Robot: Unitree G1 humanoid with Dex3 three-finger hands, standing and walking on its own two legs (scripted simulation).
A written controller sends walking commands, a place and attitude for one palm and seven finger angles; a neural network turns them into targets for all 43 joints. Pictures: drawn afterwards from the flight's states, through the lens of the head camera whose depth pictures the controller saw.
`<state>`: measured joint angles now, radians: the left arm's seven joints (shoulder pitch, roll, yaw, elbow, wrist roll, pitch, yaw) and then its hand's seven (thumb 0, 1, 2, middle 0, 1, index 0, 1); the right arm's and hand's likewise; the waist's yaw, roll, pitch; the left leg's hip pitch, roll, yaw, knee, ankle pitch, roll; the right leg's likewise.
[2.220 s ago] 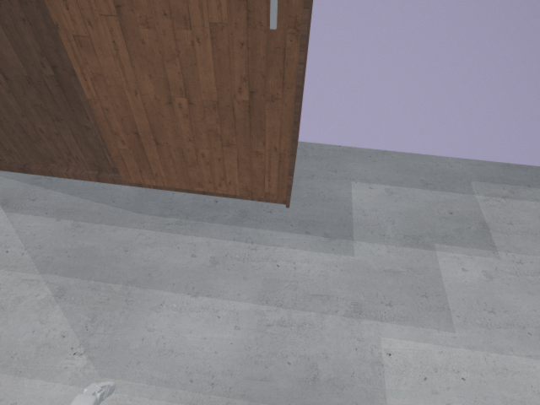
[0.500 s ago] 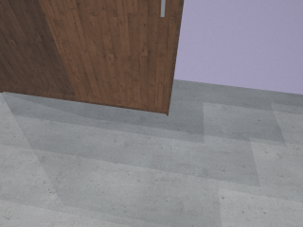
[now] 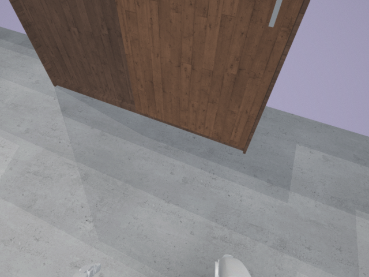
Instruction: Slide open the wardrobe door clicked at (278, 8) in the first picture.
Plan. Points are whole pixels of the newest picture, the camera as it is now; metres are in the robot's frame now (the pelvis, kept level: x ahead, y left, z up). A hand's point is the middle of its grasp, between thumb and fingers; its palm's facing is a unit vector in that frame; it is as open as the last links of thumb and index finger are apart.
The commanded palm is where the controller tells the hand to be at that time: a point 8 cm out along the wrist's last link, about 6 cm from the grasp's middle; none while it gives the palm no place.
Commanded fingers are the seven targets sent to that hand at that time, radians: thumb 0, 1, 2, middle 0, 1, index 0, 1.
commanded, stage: walk to a spot facing it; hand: right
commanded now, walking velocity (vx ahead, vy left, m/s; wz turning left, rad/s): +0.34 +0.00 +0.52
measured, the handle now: out of the picture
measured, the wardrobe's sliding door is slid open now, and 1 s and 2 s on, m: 0.00 0.00 0.00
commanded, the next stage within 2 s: none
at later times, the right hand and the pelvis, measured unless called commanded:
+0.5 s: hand (273, 207) +0.34 -0.26 -0.16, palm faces -0.24 +0.95 -0.22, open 7.4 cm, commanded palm none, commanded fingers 0.00 -0.90 -0.90 0.20 0.30 0.20 0.30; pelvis +0.19 -0.08 +0.00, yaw +18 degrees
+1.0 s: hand (221, 169) +0.46 -0.12 -0.17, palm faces -0.54 +0.81 -0.24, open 7.4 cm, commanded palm none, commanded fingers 0.00 -0.90 -0.90 0.20 0.30 0.20 0.30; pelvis +0.28 -0.01 -0.01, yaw +35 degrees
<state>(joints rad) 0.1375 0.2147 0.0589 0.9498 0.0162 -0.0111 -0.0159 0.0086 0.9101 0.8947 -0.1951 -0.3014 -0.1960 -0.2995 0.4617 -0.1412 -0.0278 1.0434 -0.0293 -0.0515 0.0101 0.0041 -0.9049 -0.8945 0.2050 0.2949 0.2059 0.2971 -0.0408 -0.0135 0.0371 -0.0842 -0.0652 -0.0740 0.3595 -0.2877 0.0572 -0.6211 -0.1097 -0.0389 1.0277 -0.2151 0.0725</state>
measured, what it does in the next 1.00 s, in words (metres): walks ahead, turning left: right foot, then left foot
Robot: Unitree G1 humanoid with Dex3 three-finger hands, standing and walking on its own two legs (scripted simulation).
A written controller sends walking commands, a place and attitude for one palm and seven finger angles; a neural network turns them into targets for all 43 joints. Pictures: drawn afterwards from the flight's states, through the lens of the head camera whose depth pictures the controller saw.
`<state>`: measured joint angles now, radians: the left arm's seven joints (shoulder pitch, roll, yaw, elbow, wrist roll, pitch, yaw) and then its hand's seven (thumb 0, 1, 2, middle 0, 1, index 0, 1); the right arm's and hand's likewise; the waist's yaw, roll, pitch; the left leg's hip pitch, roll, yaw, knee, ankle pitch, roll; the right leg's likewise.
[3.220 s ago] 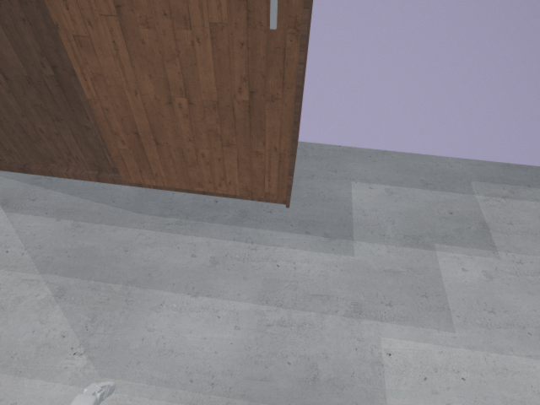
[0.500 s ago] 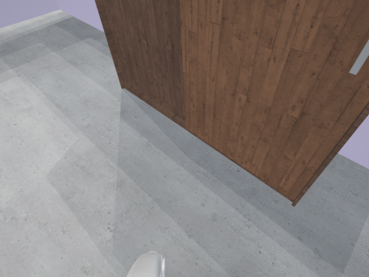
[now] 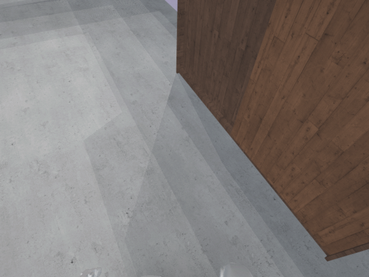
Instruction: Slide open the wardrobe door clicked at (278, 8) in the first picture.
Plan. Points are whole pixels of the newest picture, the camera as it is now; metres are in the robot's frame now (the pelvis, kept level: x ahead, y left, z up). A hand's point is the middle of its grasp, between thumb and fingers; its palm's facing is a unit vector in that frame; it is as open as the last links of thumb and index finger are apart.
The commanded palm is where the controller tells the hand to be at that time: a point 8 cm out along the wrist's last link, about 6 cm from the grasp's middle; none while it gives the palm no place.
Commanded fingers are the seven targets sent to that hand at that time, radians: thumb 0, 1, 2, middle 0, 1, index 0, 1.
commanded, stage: walk to a spot facing it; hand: right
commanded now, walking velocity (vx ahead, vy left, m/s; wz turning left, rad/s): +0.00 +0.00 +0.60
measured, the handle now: out of the picture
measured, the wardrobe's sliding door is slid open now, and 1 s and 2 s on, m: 0.00 0.00 0.00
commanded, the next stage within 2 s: turn to face it in 1.14 s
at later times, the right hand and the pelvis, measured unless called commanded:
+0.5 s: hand out of the picture +0.10 -0.28 -0.17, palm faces -0.22 +0.95 -0.20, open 7.4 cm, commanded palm none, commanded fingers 0.00 -0.90 -0.90 0.20 0.30 0.20 0.30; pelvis +0.00 -0.08 +0.01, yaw +18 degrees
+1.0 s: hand (234, 267) +0.17 -0.11 -0.13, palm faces -0.55 +0.79 -0.27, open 7.4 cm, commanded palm none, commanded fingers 0.00 -0.90 -0.90 0.20 0.30 0.20 0.30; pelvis -0.01 +0.00 +0.01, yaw +36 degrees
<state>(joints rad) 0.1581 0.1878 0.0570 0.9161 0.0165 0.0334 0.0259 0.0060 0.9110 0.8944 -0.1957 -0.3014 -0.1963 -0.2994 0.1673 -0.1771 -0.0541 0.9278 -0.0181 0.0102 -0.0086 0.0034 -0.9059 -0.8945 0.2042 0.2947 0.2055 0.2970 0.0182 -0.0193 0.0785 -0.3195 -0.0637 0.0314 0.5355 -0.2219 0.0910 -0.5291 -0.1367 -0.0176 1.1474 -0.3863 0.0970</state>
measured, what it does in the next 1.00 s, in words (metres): steps on the spot, turning left: right foot, then left foot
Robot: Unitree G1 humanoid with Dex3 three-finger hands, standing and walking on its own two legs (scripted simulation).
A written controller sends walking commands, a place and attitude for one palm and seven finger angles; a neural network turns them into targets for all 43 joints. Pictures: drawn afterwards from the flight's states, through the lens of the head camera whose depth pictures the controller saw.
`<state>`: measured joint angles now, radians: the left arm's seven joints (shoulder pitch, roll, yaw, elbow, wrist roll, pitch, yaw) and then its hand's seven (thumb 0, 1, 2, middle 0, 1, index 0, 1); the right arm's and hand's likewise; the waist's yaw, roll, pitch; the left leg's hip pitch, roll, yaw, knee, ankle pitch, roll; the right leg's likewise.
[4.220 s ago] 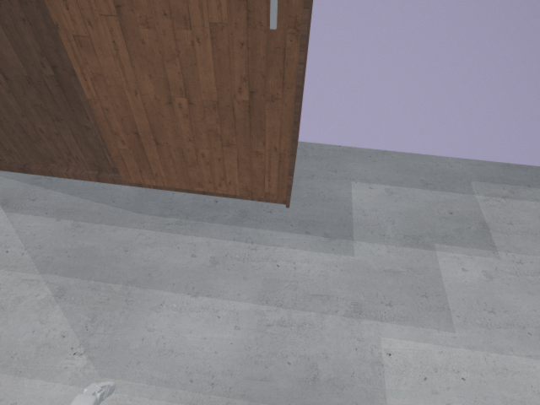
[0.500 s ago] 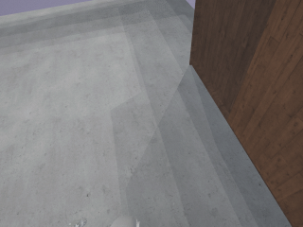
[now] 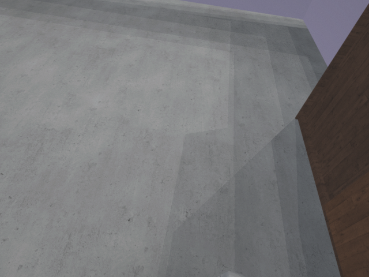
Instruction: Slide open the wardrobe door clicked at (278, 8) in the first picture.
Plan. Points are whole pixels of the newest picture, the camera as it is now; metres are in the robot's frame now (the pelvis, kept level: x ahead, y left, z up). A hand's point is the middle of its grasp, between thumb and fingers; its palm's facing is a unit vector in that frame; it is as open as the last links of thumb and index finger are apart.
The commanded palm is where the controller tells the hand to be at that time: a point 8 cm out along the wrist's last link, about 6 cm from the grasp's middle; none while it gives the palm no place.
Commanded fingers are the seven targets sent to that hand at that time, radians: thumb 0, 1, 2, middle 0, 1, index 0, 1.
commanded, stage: walk to a spot facing it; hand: right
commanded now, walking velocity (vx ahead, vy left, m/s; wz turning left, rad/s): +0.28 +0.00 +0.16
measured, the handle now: out of the picture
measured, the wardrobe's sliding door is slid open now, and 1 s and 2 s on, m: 0.00 0.00 0.00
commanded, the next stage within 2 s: turn to face it in 0.14 s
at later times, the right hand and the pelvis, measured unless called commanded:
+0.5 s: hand out of the picture +0.11 -0.23 -0.20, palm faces +0.06 +0.99 -0.16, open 7.4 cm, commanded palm none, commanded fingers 0.00 -0.90 -0.90 0.20 0.30 0.20 0.30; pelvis +0.14 -0.06 -0.01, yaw +1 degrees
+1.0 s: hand (283, 248) +0.25 -0.26 -0.15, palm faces +0.24 +0.94 -0.24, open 7.4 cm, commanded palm none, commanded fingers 0.00 -0.90 -0.90 0.20 0.30 0.20 0.30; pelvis +0.16 -0.03 +0.00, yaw -15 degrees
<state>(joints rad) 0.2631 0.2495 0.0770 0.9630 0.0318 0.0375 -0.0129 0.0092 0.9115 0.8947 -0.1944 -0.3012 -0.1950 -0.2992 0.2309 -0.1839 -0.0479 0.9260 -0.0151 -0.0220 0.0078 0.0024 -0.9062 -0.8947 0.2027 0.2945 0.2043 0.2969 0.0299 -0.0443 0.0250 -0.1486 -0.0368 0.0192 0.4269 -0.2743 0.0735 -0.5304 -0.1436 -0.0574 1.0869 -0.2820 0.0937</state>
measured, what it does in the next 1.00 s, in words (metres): walks ahead: right foot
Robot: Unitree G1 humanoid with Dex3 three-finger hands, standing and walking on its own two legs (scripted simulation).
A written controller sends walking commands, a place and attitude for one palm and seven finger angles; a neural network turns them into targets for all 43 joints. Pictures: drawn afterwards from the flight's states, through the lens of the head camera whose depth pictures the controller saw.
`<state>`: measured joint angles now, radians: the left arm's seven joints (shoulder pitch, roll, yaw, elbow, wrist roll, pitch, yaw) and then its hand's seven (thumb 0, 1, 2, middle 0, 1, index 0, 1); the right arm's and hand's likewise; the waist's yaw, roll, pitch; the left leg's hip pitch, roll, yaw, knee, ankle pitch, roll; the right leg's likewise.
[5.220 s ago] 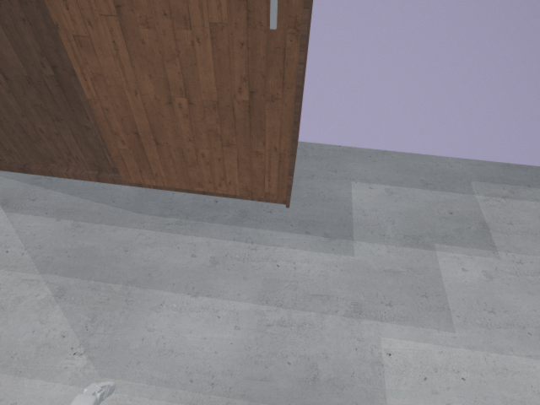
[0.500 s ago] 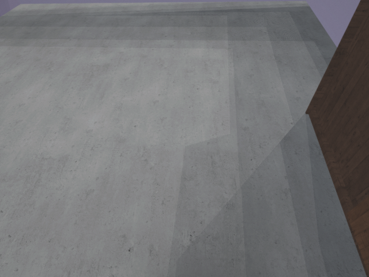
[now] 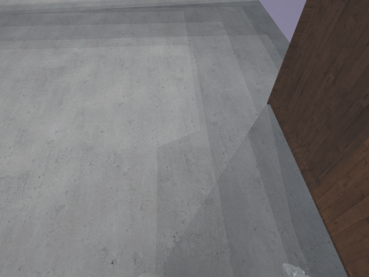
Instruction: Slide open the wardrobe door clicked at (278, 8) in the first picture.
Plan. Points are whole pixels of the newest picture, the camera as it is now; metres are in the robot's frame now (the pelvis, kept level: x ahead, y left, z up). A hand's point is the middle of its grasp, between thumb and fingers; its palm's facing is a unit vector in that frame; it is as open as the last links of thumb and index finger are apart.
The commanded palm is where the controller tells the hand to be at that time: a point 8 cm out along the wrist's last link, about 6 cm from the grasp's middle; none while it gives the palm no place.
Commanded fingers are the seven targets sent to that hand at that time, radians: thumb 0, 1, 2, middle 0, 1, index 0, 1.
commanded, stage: turn to face it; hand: right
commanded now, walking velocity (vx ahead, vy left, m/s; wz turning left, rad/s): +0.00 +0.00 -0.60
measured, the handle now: out of the picture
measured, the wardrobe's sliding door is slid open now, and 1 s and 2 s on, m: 0.00 0.00 0.00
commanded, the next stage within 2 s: none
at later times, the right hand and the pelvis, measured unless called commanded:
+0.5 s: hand out of the picture -0.06 -0.14 -0.16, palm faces +0.36 +0.90 -0.26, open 7.4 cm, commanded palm none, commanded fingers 0.00 -0.90 -0.90 0.20 0.30 0.20 0.30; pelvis -0.02 +0.05 +0.00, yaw -21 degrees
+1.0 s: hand out of the picture -0.08 -0.27 -0.16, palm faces +0.60 +0.77 -0.23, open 7.4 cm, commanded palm none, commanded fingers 0.00 -0.90 -0.90 0.20 0.30 0.20 0.30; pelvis -0.05 -0.02 +0.00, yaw -36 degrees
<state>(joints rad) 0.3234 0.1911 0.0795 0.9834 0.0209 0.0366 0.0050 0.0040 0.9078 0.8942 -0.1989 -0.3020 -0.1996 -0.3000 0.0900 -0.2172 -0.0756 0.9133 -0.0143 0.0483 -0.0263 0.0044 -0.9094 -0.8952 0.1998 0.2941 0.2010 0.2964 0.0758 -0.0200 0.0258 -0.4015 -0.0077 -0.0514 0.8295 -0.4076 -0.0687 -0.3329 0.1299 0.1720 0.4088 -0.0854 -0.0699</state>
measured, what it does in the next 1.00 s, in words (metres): steps on the spot, turning right: left foot, then right foot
